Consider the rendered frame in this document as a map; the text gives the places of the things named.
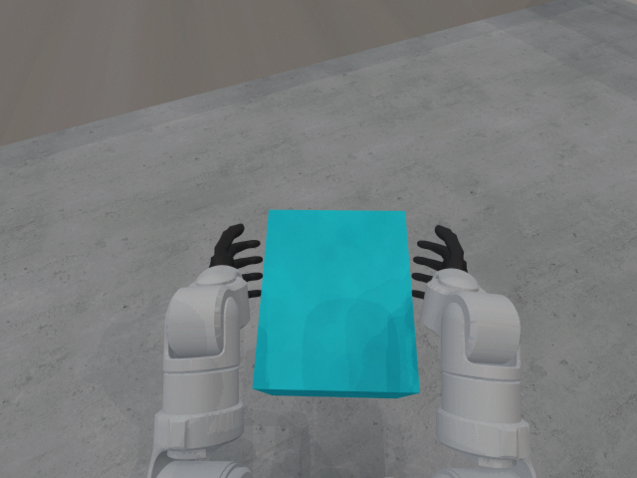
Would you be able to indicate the robot right hand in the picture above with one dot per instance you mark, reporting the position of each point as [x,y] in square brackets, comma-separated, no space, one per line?
[452,254]

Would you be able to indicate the carton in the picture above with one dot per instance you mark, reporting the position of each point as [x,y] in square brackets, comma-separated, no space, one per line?
[336,313]

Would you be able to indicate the left robot forearm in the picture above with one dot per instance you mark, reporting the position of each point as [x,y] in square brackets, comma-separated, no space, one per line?
[201,410]

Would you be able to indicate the robot left hand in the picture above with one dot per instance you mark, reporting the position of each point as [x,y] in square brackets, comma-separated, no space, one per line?
[224,252]

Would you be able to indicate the right robot forearm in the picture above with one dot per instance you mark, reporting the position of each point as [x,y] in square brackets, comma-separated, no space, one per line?
[480,416]

